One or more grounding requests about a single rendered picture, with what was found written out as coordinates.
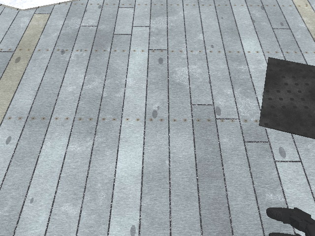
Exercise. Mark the right robot hand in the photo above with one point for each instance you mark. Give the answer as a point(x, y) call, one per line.
point(296, 217)

